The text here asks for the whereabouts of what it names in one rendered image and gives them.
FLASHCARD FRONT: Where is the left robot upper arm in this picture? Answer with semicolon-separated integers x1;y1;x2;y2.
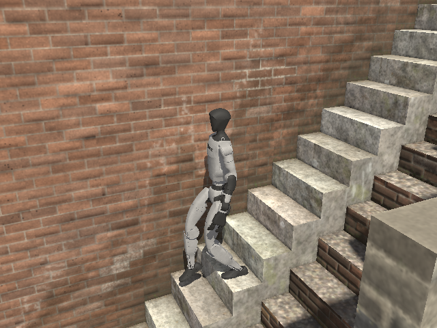
218;141;237;182

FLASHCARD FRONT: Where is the robot left forearm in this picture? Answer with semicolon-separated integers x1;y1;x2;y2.
218;175;236;214

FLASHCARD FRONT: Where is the left robot thigh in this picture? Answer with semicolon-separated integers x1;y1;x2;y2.
204;197;231;252

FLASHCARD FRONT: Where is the robot left hand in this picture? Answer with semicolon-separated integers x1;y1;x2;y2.
207;212;226;232

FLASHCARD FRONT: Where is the robot right foot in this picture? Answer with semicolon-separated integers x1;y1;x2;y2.
179;262;203;282

